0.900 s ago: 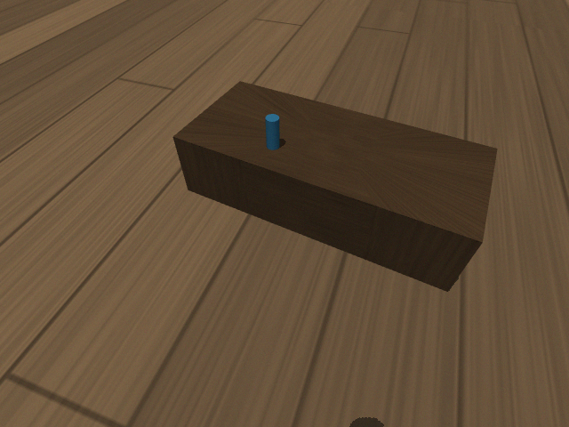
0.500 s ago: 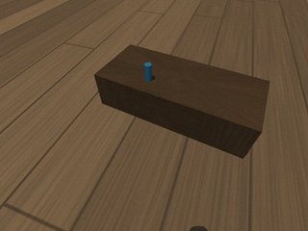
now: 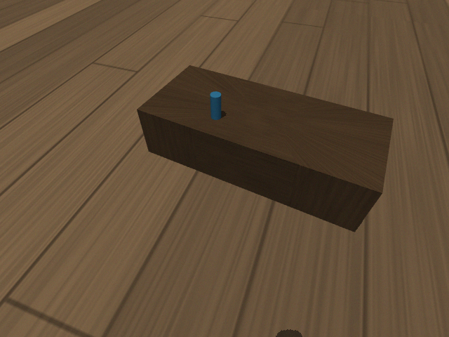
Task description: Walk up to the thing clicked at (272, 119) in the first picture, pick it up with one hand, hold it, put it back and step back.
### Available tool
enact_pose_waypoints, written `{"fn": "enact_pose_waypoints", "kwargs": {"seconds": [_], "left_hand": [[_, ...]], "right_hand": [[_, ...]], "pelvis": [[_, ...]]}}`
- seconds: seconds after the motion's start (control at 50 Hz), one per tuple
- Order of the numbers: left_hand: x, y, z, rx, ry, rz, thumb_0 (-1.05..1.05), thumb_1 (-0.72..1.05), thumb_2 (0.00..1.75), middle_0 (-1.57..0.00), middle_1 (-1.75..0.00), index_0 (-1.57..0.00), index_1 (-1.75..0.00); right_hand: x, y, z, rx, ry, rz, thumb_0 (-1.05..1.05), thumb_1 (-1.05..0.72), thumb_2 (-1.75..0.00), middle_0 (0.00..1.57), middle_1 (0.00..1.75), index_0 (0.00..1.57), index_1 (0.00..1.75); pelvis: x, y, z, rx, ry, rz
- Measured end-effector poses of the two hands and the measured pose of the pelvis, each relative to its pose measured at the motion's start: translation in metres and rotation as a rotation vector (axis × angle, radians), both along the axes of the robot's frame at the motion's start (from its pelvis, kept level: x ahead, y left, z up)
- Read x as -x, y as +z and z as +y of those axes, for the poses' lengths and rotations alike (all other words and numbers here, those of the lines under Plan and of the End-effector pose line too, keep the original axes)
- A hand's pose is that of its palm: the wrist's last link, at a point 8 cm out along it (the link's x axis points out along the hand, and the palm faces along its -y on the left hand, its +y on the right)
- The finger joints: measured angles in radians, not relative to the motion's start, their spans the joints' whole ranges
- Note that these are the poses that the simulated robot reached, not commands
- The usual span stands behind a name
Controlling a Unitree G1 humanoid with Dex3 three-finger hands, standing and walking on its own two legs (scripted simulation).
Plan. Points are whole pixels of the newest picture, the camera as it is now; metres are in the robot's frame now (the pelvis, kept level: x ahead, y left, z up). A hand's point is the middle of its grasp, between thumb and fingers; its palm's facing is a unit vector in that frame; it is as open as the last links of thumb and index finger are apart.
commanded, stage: stand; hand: left
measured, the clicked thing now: (215, 106) +1.27 +0.07 -0.38
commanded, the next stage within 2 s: walk up in 0.22 s
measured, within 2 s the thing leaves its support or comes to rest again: neither
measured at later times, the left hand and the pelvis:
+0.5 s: hand out of the picture +0.13 +0.26 -0.15, palm faces -0.20 -0.89 -0.42, open 7.3 cm; pelvis +0.05 -0.02 -0.02, yaw -9 degrees
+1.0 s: hand (115, 242) +0.38 +0.29 -0.17, palm faces -0.31 -0.83 -0.46, open 7.3 cm; pelvis +0.25 +0.02 -0.04, yaw -17 degrees
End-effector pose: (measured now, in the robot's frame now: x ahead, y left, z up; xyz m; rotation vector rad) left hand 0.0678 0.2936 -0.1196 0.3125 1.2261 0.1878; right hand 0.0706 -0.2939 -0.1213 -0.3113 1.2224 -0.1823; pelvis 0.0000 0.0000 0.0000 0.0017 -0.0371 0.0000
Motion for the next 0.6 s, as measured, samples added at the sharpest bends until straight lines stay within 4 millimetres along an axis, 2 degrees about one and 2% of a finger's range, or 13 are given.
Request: {"fn": "enact_pose_waypoints", "kwargs": {"seconds": [0.24, 0.36, 0.42, 0.5, 0.56, 0.6], "left_hand": [[0.001, 0.000, 0.002, 0.000, 0.003, 0.011, 0.00, 0.91, 0.90, -0.21, -0.30, -0.21, -0.30], [-0.007, -0.001, 0.015, -0.034, -0.062, 0.037, 0.00, 0.90, 0.90, -0.21, -0.30, -0.21, -0.30], [-0.027, 0.002, 0.016, -0.066, -0.115, 0.066, 0.00, 0.90, 0.90, -0.21, -0.30, -0.21, -0.30], [-0.070, 0.010, 0.004, -0.091, -0.178, 0.022, 0.01, 0.91, 0.90, -0.20, -0.30, -0.21, -0.30], [-0.097, 0.015, -0.002, -0.117, -0.183, -0.060, 0.00, 0.90, 0.90, -0.21, -0.30, -0.21, -0.30], [-0.109, 0.021, -0.006, -0.121, -0.179, -0.074, 0.00, 0.90, 0.90, -0.21, -0.30, -0.21, -0.30]], "right_hand": [[-0.001, -0.001, -0.001, -0.006, -0.005, 0.007, 0.01, -0.90, -0.89, 0.20, 0.30, 0.21, 0.30], [-0.008, -0.001, -0.021, 0.003, -0.068, -0.108, 0.01, -0.90, -0.89, 0.21, 0.30, 0.21, 0.30], [0.000, -0.004, -0.034, 0.010, -0.123, -0.127, 0.00, -0.90, -0.89, 0.21, 0.30, 0.21, 0.30], [0.010, -0.015, -0.056, 0.006, -0.171, -0.076, 0.00, -0.90, -0.89, 0.20, 0.30, 0.21, 0.30], [0.005, -0.024, -0.066, 0.003, -0.182, -0.017, 0.01, -0.90, -0.90, 0.20, 0.30, 0.21, 0.30], [-0.008, -0.022, -0.067, -0.007, -0.182, -0.009, 0.01, -0.90, -0.90, 0.20, 0.30, 0.20, 0.30]], "pelvis": [[-0.004, 0.000, 0.000, -0.002, -0.005, 0.005], [-0.016, -0.013, 0.002, -0.018, -0.084, 0.018], [-0.029, -0.016, -0.005, -0.033, -0.129, 0.009], [-0.052, -0.021, -0.019, -0.025, -0.163, -0.008], [-0.070, -0.026, -0.029, -0.001, -0.169, -0.016], [-0.083, -0.022, -0.031, 0.000, -0.187, -0.018]]}}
